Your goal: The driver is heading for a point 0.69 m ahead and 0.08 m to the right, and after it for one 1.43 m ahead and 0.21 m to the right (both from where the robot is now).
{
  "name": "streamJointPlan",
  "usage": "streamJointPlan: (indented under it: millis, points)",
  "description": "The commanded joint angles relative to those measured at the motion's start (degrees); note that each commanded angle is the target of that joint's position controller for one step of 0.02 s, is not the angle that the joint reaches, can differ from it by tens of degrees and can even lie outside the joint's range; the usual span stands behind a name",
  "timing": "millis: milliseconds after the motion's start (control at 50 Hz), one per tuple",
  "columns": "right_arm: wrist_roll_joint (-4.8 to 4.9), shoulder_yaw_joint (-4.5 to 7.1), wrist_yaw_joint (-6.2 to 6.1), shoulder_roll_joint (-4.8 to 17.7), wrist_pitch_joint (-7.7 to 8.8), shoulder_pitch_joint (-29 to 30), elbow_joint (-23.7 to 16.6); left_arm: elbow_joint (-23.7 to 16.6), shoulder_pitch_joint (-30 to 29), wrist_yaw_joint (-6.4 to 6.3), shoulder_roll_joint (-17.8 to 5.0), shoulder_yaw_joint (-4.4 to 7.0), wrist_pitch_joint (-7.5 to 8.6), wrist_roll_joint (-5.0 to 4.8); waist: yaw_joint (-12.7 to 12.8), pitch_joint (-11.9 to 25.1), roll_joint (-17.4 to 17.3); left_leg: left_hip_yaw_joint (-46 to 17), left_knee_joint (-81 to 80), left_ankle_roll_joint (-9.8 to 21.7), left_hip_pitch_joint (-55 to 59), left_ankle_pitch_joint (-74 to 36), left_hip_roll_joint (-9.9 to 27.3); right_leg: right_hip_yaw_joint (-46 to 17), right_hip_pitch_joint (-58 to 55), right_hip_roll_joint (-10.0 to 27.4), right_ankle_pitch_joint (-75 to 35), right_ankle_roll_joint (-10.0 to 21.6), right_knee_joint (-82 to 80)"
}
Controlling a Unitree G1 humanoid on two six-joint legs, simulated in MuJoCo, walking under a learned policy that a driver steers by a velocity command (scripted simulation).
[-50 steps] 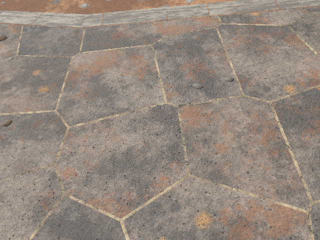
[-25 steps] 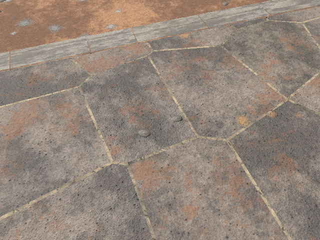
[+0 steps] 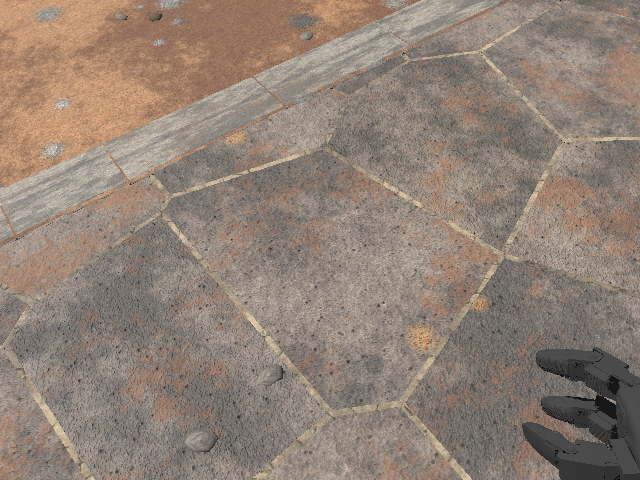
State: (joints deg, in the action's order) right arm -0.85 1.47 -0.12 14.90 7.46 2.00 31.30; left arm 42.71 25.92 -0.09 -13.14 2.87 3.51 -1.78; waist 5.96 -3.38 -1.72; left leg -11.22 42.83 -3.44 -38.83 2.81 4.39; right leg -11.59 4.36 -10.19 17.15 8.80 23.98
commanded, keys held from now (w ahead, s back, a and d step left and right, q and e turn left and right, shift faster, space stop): w+e+shift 0.42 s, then w+shift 0.14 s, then shift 0.08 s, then q+shift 0.36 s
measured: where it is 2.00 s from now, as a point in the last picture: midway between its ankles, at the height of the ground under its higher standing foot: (540, 361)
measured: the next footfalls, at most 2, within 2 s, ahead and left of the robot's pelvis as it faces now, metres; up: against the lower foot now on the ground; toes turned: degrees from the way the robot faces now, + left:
left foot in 0.14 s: +0.36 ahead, +0.18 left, +0.00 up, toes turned -17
right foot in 0.62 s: +0.65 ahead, -0.22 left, +0.00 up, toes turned -35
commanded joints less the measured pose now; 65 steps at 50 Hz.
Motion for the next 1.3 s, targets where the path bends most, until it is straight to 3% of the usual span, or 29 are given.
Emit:
streamJointPlan:
  millis: [20,100,140,160,180,200,240,320,400,500,560,600,620,640,660,680,700,740,800,920,1000,1060,1080,1100,1120,1140,1180,1240,1300]
  points:
    - [1.60,1.73,0.35,3.6,0.63,5.7,-4.9,-3.5,-3.5,-0.90,-10.4,3.21,0.47,-0.68,-0.3,-0.5,5.3,7.1,-11.0,-2.0,20.3,-10.0,-6.8,-11.9,19.7,7.4,-2.0,4.3,-8.9]
    - [3.59,4.69,0.28,9.3,1.80,1.1,-4.3,-2.6,-4.1,-1.47,-9.7,3.79,-0.09,-0.90,-4.3,3.0,8.9,4.8,-16.3,0.1,23.3,-3.4,-6.0,-16.4,5.3,10.6,-14.6,1.4,3.1]
    - [3.84,6.47,-0.71,12.5,1.23,-24.0,-0.1,-5.4,-8.9,-0.32,-7.1,2.36,-0.44,2.19,-17.4,20.2,8.3,0.7,-7.5,3.8,53.6,7.4,1.9,-10.6,14.2,8.3,-20.8,-2.5,32.0]
    - [0.61,6.63,-0.12,17.3,1.02,-28.8,1.4,-7.7,2.1,0.01,1.6,0.02,-0.09,0.01,-10.0,29.6,-19.1,-33.0,-19.2,12.6,72.2,30.5,17.0,-5.0,33.9,0.7,18.1,-4.8,53.0]
    - [0.39,6.27,1.05,14.5,0.97,-25.9,1.2,-7.6,3.1,-0.50,-3.5,-0.59,-0.15,-3.56,-9.9,27.0,-26.9,-48.9,-26.2,15.3,70.2,52.2,21.1,-1.3,44.0,7.7,12.3,-5.1,61.2]
    - [0.89,5.34,0.55,8.7,0.23,-21.8,-0.1,-7.3,-4.0,-0.77,-8.3,0.25,-0.59,-2.46,-12.6,17.1,-16.6,-38.5,-27.2,13.4,62.0,49.9,17.6,1.6,46.5,10.3,6.0,-5.6,62.6]
    - [0.02,4.92,0.15,8.0,-1.00,-20.2,2.7,-9.3,-13.5,-0.31,-9.6,0.99,-0.53,0.86,-12.0,7.0,-0.3,-19.4,-26.5,10.7,46.9,25.0,12.7,4.2,42.4,13.7,1.8,-5.6,57.7]
    - [1.21,3.37,0.69,3.6,-0.41,-18.7,7.7,-12.0,-15.6,0.88,-5.5,0.42,-2.40,-1.28,-7.9,0.8,-2.9,-2.8,-29.8,10.3,36.8,10.2,10.1,4.8,41.9,19.6,1.2,-4.5,52.6]
    - [0.48,3.90,0.26,7.3,-0.33,-16.5,9.4,-13.6,-18.4,1.81,-5.7,-0.17,-2.33,-0.67,-6.2,-3.5,-0.9,9.0,-34.2,10.3,32.6,0.8,9.5,6.2,44.6,20.2,-10.0,-6.2,46.3]
    - [0.63,3.60,0.29,10.6,-0.49,-25.2,13.6,-16.2,-29.8,3.78,-4.2,-1.22,-0.43,-0.24,-10.0,-7.8,3.5,18.9,-38.1,8.3,35.6,-14.5,8.3,13.6,37.3,14.9,-20.2,-3.0,24.7]
    - [0.93,4.06,-0.40,15.8,-1.44,-27.4,15.1,-17.2,-30.2,4.33,-7.9,0.55,0.18,-0.22,-6.1,-3.2,-3.3,21.5,-29.4,8.9,44.0,-57.9,10.5,20.1,27.3,7.1,-12.6,-0.3,19.6]
    - [1.20,3.88,-0.99,17.1,-2.69,-25.1,15.0,-12.8,-12.5,3.69,-13.0,3.38,-0.34,0.67,4.0,6.5,-6.3,21.1,-7.2,8.3,42.9,-70.9,10.8,18.5,6.7,4.5,-13.8,3.1,12.4]
    - [1.68,3.45,-1.40,16.1,-2.54,-22.5,14.1,-9.4,-1.2,2.59,-15.3,4.64,-0.94,1.17,9.7,9.9,-3.6,21.6,10.5,6.0,31.2,-57.3,7.3,12.2,-11.5,8.0,-25.4,4.5,5.0]
    - [-0.78,0.21,-0.07,4.1,-1.53,-33.3,12.0,-8.4,-2.6,1.95,-20.2,4.26,-0.49,3.05,-2.6,19.2,17.2,17.5,37.6,2.7,4.7,28.2,-3.8,-14.0,-38.2,25.9,-44.2,12.5,13.2]
    - [2.05,0.53,0.46,10.1,0.20,-33.3,14.2,-9.8,0.1,1.90,-15.1,3.54,-0.18,3.58,2.2,36.0,8.7,2.2,45.9,4.2,4.7,33.2,-6.1,-29.4,-38.6,32.6,-39.2,17.6,6.6]
    - [4.35,1.63,0.10,12.2,0.17,-23.2,11.6,-9.0,-3.2,2.23,-13.6,2.75,0.33,3.53,2.6,26.8,3.3,2.2,44.0,4.2,4.1,28.8,-3.7,-20.5,-28.2,30.8,-45.8,14.1,2.6]
    - [4.74,1.08,-0.54,10.1,0.01,-19.8,9.9,-7.9,-7.5,2.24,-12.7,2.46,1.12,2.56,-0.7,15.3,0.1,3.5,37.9,4.1,2.5,25.5,-1.4,-12.5,-16.5,29.2,-46.0,11.5,0.6]
    - [3.76,1.61,-0.81,9.0,-2.01,-21.8,12.3,-7.4,-13.4,2.05,-8.8,1.36,2.18,3.04,-5.8,7.0,-0.1,4.5,31.7,3.0,7.6,21.1,1.7,-2.1,-0.2,26.0,-45.8,7.8,-4.2]
    - [2.96,1.65,-0.74,5.5,-5.11,-25.9,14.3,-5.7,-17.2,1.99,-7.0,1.07,3.34,2.91,-9.2,5.1,3.6,6.3,24.5,0.8,13.0,15.2,2.4,8.1,9.6,23.5,-47.4,5.6,-10.1]
    - [1.53,1.57,1.52,4.5,-4.73,-15.6,9.5,-4.2,-19.7,-1.81,-9.1,1.42,1.54,2.88,-6.2,4.5,5.0,12.6,0.3,0.0,11.3,-10.2,0.4,22.0,6.2,18.7,-41.8,1.5,-9.4]
    - [1.38,2.78,4.29,7.1,-5.30,-14.3,6.8,-3.5,-19.4,-2.66,-11.5,2.25,-1.15,1.59,-5.9,5.0,5.1,14.9,-5.0,3.1,8.7,-4.9,-0.7,21.9,-2.9,23.3,-44.7,0.3,-2.5]
    - [1.44,4.75,4.35,10.4,-5.66,-23.3,7.5,-4.8,-22.0,-3.50,-11.8,2.62,-3.03,0.53,-10.8,8.1,5.5,18.1,-7.6,7.6,17.7,2.5,-6.1,23.2,-2.2,22.4,-55.3,-2.9,14.9]
    - [1.21,5.99,3.31,12.7,-5.35,-30.2,8.5,-5.3,-22.4,-3.27,-11.1,2.32,-3.16,0.40,-14.8,10.5,1.3,14.1,-14.0,10.6,28.3,-7.3,-6.4,23.0,4.2,19.3,-45.8,-5.7,28.0]
    - [1.24,6.89,1.87,17.9,-5.16,-26.4,7.3,-6.3,-17.8,-2.10,-5.5,0.86,-2.76,2.98,-8.2,9.7,-15.4,-2.5,-12.4,16.0,36.4,-39.3,3.2,22.3,18.3,9.4,6.7,-9.8,43.3]
    - [-1.36,6.83,1.94,19.6,-4.53,-23.5,3.5,-7.5,-12.9,-1.06,-6.5,0.46,-2.44,3.17,-5.5,20.6,-18.5,-32.6,-19.2,30.1,49.1,-29.5,13.8,10.3,34.1,-0.9,22.8,-12.6,60.5]
    - [-0.62,6.70,2.21,17.3,-4.64,-20.3,0.9,-6.7,-15.2,-0.14,-11.2,1.07,-1.64,2.20,-8.5,24.0,-8.1,-31.6,-22.7,28.1,49.5,-17.9,14.0,1.6,34.7,3.4,18.4,-11.1,61.8]
    - [2.23,5.55,1.27,12.5,-5.55,-15.9,-0.1,-7.9,-21.9,-0.39,-10.5,1.16,-1.75,2.46,-6.7,13.5,3.5,-22.1,-24.2,22.2,37.5,-6.3,9.0,2.0,35.5,7.0,11.4,-10.3,53.6]
    - [1.93,5.36,-0.57,10.9,-7.49,-12.5,-1.6,-7.4,-23.1,-0.47,-8.4,0.88,-2.61,2.25,-4.5,9.3,1.0,-14.2,-24.5,17.6,27.0,-6.5,2.3,3.6,27.7,7.4,8.4,-11.2,35.2]
    - [1.74,6.62,-1.90,13.5,-8.91,-14.3,-1.7,-6.0,-22.9,-0.68,-6.6,0.57,-2.48,1.72,-5.5,12.3,-1.3,-14.2,-22.7,16.7,27.0,-11.8,1.4,4.1,23.6,5.3,5.0,-13.4,25.1]
Velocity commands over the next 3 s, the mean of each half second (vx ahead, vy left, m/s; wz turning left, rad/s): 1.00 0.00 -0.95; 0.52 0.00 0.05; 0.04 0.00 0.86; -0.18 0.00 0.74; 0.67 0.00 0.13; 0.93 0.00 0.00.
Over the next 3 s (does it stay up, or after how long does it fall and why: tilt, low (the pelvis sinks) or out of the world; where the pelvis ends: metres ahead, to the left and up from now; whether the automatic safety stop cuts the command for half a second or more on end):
stays up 1.25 -0.16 -0.04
